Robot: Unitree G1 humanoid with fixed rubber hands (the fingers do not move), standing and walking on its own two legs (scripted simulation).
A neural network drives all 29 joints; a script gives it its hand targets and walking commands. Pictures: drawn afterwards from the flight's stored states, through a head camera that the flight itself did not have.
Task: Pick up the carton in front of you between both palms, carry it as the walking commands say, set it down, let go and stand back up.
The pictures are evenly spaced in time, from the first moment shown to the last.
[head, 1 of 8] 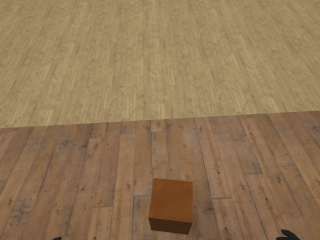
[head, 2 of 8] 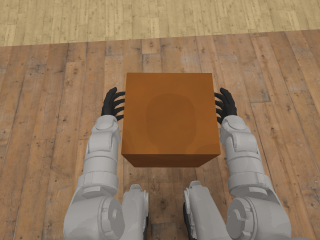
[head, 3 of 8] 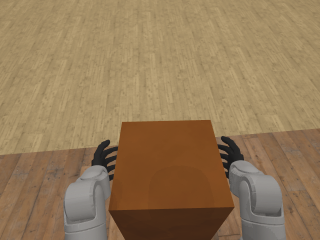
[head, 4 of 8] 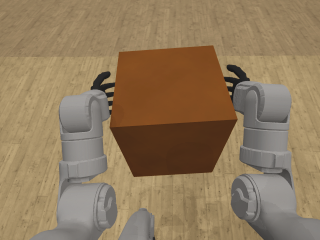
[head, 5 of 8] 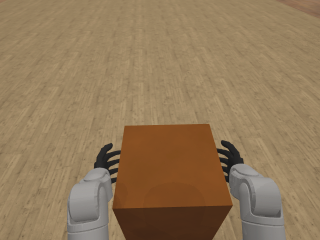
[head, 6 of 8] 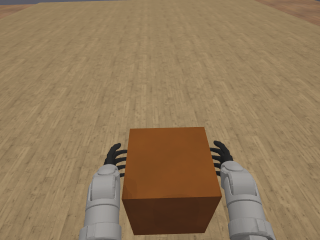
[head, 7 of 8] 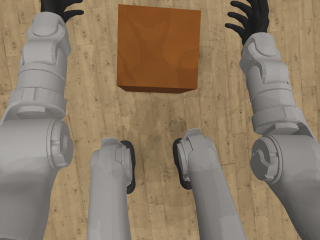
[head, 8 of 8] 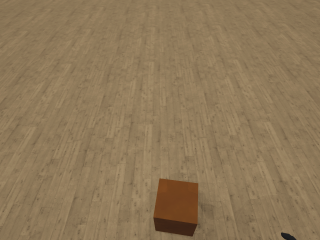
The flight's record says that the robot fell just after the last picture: no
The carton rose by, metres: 1.12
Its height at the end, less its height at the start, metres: +0.39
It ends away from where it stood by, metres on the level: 5.94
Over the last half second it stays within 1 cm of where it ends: yes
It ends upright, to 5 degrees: yes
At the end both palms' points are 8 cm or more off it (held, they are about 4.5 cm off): yes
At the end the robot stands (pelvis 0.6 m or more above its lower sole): yes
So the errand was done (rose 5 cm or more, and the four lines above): yes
